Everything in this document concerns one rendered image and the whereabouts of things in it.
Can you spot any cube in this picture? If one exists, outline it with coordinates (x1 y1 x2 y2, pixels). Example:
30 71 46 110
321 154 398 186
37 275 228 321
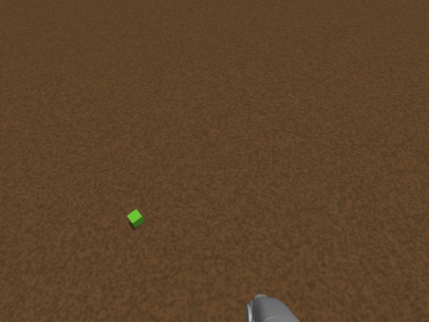
127 209 144 228

